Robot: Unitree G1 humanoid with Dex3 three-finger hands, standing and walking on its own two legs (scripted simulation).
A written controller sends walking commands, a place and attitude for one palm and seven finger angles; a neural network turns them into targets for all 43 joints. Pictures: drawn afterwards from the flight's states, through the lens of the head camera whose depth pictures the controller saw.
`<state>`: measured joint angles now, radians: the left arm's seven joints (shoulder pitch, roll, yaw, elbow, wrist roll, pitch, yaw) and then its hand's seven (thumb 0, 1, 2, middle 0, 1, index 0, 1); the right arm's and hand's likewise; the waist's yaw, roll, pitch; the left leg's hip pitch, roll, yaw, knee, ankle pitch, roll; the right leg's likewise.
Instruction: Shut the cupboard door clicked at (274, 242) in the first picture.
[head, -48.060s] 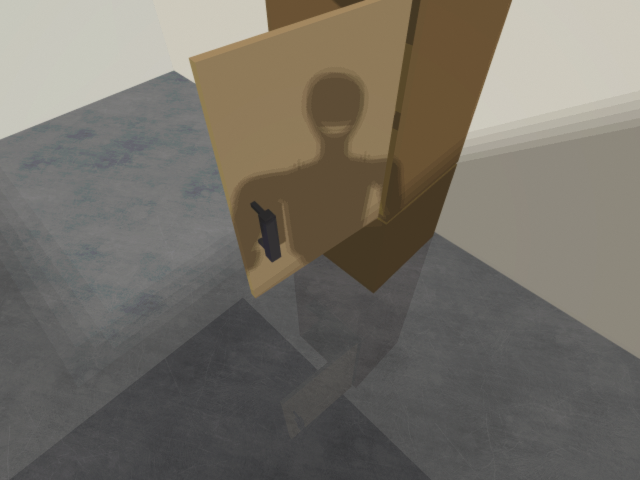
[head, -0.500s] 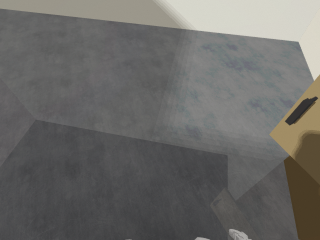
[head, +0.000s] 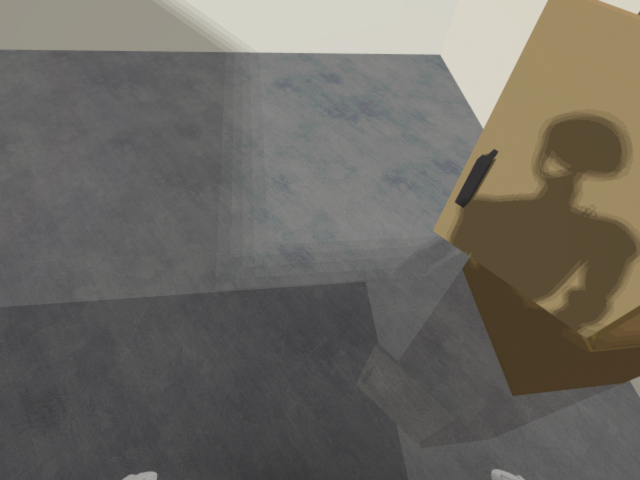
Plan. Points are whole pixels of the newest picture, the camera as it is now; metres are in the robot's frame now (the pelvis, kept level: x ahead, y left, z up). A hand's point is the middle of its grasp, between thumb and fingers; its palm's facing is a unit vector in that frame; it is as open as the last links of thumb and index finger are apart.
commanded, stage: turn to face it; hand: left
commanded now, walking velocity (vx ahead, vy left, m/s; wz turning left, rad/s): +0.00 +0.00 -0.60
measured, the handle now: (477, 177) +0.71 -0.29 -0.09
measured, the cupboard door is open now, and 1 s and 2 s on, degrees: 39 39 39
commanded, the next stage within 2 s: take the last steps up to it in 1.04 s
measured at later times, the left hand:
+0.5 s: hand (219, 460) +0.16 +0.14 -0.14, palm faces -0.30 -0.91 -0.27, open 7.3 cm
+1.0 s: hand (219, 437) +0.19 +0.15 -0.16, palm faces -0.50 -0.84 -0.21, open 7.4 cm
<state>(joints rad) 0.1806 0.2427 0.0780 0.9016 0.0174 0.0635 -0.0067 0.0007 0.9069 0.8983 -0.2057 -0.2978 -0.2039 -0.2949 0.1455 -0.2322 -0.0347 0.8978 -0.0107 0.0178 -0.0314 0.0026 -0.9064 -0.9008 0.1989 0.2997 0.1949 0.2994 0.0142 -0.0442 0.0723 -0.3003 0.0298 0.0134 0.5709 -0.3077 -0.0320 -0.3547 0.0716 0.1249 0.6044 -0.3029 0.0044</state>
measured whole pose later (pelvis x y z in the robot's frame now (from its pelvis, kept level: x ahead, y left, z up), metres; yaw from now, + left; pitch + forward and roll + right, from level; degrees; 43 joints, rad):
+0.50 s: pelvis -0.01 -0.02 +0.00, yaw -19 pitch +0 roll -1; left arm 0.15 0.20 0.06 0.88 0.02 0.05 -0.01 0.00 0.91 0.90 -0.20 -0.30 -0.20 -0.29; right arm 0.22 -0.28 -0.06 0.94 -0.02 0.07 -0.03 0.00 -0.90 -0.90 0.20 0.30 0.20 0.30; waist -0.02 0.07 0.09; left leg -0.45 0.11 0.07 1.07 -0.48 -0.07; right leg -0.27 0.01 -0.02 0.57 -0.31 -0.01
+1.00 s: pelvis +0.01 +0.01 +0.01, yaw -34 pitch +1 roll -2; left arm 0.19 0.26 0.09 0.91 0.02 0.08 -0.03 0.00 0.91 0.90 -0.20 -0.30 -0.20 -0.29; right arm 0.22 -0.19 -0.01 0.90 -0.03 0.01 -0.04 0.00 -0.90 -0.90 0.20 0.30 0.20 0.30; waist 0.01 -0.02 0.07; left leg -0.25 0.11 0.15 0.48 -0.25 0.01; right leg -0.45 -0.01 -0.01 1.01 -0.44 0.05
